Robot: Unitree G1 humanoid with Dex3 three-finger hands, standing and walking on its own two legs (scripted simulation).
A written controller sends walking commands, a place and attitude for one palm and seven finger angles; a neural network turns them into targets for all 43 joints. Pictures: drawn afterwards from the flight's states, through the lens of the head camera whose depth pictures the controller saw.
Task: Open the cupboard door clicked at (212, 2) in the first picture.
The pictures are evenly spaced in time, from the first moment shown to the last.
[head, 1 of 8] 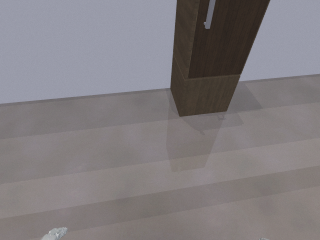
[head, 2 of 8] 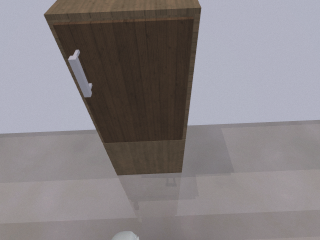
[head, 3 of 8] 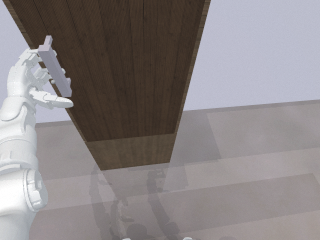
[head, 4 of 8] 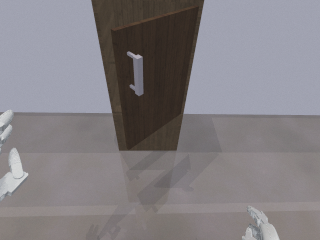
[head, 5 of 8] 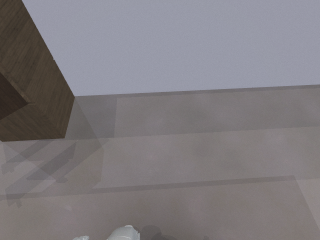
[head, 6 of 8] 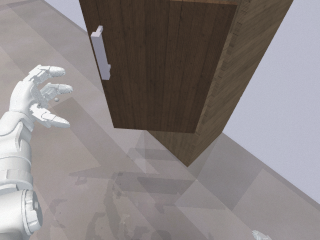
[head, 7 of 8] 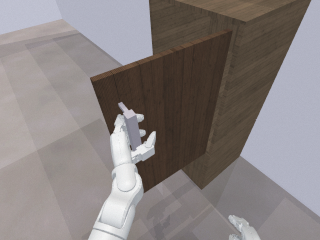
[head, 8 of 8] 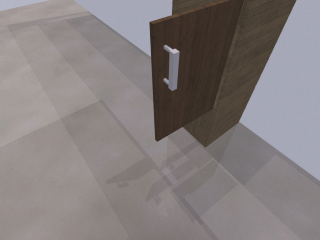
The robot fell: no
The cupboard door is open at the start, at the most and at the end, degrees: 0 88 87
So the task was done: yes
